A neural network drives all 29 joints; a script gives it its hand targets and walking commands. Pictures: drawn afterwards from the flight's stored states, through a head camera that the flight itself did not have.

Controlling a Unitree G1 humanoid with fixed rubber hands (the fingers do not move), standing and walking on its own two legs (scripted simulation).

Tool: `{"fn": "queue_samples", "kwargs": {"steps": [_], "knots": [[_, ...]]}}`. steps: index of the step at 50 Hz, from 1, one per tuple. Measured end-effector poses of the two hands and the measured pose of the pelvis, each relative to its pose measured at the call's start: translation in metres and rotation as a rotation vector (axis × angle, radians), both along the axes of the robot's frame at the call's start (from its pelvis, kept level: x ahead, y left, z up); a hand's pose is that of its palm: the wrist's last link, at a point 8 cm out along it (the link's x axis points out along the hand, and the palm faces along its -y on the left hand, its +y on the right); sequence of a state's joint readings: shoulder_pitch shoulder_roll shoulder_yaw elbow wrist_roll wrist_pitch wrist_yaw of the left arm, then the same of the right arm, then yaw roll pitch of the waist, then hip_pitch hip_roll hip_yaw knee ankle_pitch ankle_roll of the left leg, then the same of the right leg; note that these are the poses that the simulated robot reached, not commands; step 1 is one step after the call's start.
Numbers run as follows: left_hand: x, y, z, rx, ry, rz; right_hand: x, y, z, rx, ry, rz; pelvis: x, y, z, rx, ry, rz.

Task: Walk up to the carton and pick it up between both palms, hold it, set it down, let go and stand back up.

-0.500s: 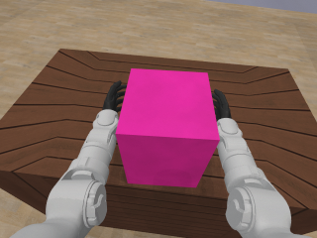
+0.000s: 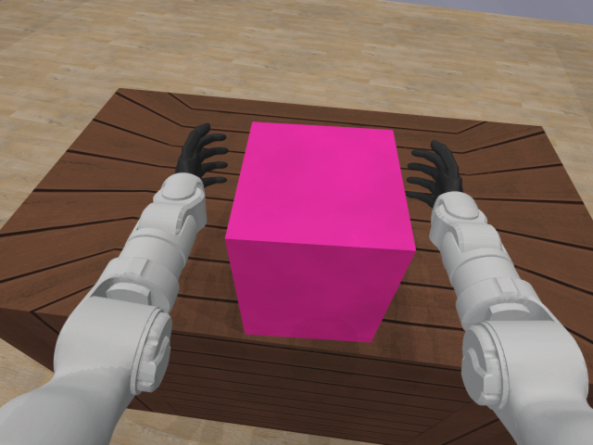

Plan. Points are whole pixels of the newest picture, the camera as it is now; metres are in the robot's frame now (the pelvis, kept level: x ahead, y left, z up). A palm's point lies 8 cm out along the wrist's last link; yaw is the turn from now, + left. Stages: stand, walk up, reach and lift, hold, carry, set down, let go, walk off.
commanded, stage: set down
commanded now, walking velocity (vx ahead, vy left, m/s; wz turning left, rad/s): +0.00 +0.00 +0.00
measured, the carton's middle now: (314, 237) +0.42 -0.02 +0.04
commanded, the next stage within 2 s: none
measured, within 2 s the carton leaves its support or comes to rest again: neither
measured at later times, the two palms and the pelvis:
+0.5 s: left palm (183, 140) +0.46 +0.16 +0.18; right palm (473, 160) +0.44 -0.21 +0.18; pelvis +0.00 +0.00 +0.00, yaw +0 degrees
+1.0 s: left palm (167, 139) +0.43 +0.17 +0.21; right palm (492, 162) +0.42 -0.22 +0.20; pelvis -0.01 +0.00 +0.00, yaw +0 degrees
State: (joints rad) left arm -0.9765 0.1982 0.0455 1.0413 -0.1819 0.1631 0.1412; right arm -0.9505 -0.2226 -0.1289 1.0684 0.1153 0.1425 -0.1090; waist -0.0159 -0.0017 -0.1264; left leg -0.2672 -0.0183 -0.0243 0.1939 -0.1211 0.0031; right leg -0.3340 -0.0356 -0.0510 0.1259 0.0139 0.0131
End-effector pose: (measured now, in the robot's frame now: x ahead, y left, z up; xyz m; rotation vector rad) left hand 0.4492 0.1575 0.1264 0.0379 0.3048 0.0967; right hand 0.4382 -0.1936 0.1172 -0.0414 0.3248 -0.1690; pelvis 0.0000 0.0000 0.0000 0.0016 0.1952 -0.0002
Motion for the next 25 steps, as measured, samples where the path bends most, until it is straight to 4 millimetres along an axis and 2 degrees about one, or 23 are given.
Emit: {"fn": "queue_samples", "kwargs": {"steps": [5,12,18,25], "knots": [[0.000,0.004,0.005,-0.010,0.004,0.005,-0.002,-0.004,0.004,0.011,0.009,-0.015,-0.003,0.001,0.000,-0.001,-0.010,-0.002],[0.006,-0.001,0.027,0.000,-0.025,-0.016,0.004,-0.007,0.029,0.020,-0.040,-0.019,-0.003,0.003,0.000,-0.001,-0.010,0.003],[0.011,-0.006,0.042,-0.030,-0.005,-0.023,0.003,-0.013,0.039,0.015,0.002,-0.029,0.000,0.001,0.000,-0.002,-0.032,-0.001],[0.011,0.001,0.057,-0.012,-0.010,0.000,0.006,-0.016,0.060,0.031,-0.029,-0.026,0.001,0.000,0.001,-0.004,-0.054,-0.005]]}}
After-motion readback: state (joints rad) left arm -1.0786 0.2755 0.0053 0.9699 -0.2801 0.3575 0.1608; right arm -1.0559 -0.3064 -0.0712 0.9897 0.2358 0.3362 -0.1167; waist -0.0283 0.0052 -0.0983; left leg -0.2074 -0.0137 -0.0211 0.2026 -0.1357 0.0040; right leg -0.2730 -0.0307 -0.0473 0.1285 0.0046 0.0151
